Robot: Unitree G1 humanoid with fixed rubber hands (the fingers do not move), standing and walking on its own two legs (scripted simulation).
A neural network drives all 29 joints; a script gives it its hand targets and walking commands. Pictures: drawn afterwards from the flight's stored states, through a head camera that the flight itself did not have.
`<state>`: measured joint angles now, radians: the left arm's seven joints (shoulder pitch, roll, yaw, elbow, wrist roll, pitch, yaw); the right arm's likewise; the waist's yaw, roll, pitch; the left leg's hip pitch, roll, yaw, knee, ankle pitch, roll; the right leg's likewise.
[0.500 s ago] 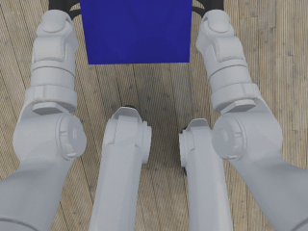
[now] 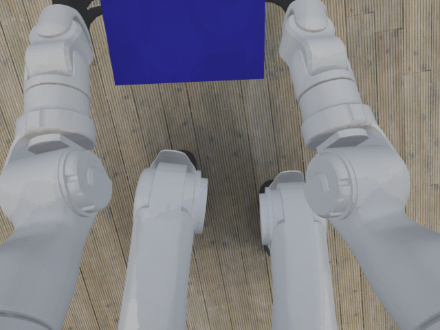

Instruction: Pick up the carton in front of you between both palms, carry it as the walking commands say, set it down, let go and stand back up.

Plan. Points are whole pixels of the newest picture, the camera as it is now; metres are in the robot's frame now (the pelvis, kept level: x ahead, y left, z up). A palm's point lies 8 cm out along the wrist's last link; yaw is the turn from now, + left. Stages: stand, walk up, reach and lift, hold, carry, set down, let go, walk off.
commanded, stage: set down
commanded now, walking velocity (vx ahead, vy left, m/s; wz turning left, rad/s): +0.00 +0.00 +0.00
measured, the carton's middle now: (191, 15) +0.53 +0.15 -0.25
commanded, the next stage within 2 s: let go in 1.92 s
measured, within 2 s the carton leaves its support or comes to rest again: rests again in 0.26 s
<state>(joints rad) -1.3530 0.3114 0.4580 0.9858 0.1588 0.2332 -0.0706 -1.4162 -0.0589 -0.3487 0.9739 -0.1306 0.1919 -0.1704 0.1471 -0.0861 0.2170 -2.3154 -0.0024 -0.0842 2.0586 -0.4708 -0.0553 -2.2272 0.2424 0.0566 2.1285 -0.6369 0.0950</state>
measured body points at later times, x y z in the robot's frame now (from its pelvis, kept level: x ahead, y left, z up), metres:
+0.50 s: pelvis +0.01 +0.01 -0.01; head +0.38 +0.06 +0.24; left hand +0.51 +0.30 -0.19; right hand +0.57 -0.01 -0.19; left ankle +0.13 +0.14 -0.36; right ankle +0.09 -0.12 -0.36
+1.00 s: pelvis -0.01 +0.01 -0.02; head +0.36 +0.07 +0.23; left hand +0.49 +0.35 -0.18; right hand +0.56 -0.03 -0.18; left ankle +0.13 +0.14 -0.36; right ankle +0.09 -0.11 -0.36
